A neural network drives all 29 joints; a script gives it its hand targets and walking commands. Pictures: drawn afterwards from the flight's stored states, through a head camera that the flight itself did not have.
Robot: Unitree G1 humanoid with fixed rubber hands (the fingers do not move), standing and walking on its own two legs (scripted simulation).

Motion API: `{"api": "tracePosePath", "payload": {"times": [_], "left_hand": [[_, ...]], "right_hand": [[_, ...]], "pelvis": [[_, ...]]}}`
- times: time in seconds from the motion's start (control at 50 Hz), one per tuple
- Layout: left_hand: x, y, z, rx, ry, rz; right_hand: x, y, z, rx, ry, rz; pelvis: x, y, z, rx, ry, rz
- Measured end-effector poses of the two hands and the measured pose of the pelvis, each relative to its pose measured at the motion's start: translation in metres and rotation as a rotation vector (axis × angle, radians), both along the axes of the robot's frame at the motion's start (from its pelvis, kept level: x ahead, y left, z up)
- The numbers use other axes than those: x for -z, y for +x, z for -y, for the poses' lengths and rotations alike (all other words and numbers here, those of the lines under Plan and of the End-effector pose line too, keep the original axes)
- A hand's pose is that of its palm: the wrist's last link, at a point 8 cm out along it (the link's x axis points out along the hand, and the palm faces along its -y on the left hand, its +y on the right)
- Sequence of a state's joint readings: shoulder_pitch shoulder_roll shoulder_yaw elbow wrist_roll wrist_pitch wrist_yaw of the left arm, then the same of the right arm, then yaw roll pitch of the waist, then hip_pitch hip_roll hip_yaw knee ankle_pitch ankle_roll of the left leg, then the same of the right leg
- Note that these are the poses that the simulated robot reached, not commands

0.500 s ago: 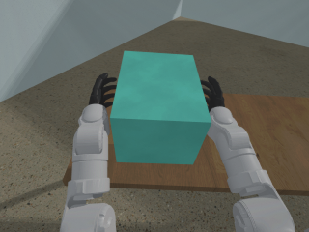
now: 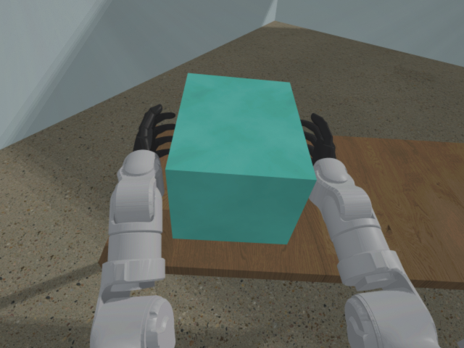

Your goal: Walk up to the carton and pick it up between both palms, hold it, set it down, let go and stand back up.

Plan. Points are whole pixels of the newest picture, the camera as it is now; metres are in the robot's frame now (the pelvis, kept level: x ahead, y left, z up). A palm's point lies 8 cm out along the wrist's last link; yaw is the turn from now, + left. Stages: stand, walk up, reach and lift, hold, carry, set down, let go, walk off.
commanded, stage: hold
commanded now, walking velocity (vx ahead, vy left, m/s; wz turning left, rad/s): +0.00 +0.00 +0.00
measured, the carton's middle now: (235, 155) +0.41 +0.00 +0.15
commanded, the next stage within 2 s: none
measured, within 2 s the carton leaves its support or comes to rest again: neither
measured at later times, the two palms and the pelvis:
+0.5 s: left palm (148, 153) +0.36 +0.14 +0.19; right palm (324, 155) +0.37 -0.14 +0.18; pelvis +0.01 -0.01 +0.00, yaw +0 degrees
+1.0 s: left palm (151, 152) +0.37 +0.14 +0.18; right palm (326, 160) +0.37 -0.15 +0.17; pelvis +0.01 +0.00 +0.00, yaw -1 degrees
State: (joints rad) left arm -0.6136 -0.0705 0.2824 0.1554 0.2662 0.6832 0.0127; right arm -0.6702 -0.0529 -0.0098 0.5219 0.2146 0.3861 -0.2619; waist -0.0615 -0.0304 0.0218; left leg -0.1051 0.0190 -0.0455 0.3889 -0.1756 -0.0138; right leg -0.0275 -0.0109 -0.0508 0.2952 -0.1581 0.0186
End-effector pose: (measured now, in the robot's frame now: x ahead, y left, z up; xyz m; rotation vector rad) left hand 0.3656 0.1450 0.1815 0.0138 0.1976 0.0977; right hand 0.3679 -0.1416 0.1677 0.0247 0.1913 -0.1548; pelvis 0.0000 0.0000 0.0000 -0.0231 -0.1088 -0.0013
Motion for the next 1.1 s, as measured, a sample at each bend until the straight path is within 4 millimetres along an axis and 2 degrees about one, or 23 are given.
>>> {"api": "tracePosePath", "payload": {"times": [0.1,0.28,0.5,0.64,0.86,1.1], "left_hand": [[0.003,0.002,0.004,0.011,-0.004,0.001],[-0.003,0.004,0.011,0.007,0.014,0.015],[-0.004,-0.004,0.002,-0.015,-0.01,0.03],[0.003,-0.002,-0.002,-0.003,-0.009,-0.002],[-0.004,0.0,0.004,0.008,-0.006,0.033],[-0.002,-0.001,0.006,0.001,0.001,0.016]], "right_hand": [[0.002,-0.001,0.004,0.012,0.003,0.003],[-0.003,0.002,0.01,0.006,-0.002,0.017],[-0.01,0.001,0.002,-0.014,-0.015,0.032],[-0.004,0.001,-0.002,-0.005,-0.008,0.0],[-0.004,-0.002,0.004,0.014,0.024,0.038],[-0.003,-0.001,0.006,0.001,-0.005,0.018]], "pelvis": [[0.0,0.001,0.0,0.0,-0.001,-0.013],[0.001,0.004,0.003,0.007,-0.002,-0.004],[0.001,0.007,0.006,-0.001,0.0,0.014],[0.0,0.005,0.005,-0.007,0.0,0.008],[0.001,0.005,0.0,-0.003,-0.003,-0.009],[0.001,0.004,0.002,0.007,-0.002,0.007]]}}
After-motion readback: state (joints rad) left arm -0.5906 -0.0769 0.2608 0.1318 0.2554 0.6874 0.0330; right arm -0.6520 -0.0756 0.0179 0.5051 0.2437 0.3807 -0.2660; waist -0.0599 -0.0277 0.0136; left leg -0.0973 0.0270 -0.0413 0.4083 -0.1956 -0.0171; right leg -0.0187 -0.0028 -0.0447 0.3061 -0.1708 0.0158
